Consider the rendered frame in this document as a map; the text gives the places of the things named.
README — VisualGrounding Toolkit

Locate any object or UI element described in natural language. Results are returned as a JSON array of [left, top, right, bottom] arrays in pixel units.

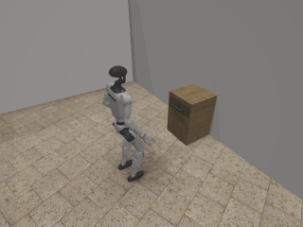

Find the handle
[[170, 104, 183, 113]]

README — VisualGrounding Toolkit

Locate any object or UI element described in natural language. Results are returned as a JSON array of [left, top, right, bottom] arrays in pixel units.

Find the right robot forearm
[[127, 119, 147, 139]]

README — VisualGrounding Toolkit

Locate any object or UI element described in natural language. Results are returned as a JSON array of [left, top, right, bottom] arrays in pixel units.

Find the robot right hand
[[143, 134, 155, 147]]

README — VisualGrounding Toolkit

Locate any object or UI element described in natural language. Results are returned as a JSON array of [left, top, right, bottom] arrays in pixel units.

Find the right robot upper arm
[[121, 94, 133, 126]]

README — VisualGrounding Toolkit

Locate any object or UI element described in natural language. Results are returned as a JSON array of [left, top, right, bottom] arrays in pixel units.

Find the right robot thigh
[[122, 129, 144, 158]]

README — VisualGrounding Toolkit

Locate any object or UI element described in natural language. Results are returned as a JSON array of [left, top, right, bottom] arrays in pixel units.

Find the cabinet
[[167, 83, 217, 146]]

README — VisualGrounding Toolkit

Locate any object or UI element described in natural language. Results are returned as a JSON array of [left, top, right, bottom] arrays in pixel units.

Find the robot torso
[[108, 84, 129, 136]]

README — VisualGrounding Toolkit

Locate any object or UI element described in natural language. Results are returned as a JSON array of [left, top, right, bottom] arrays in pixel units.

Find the drawer
[[169, 96, 190, 119]]

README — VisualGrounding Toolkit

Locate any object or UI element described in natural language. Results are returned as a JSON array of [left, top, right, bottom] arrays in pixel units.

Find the left robot upper arm
[[102, 82, 114, 107]]

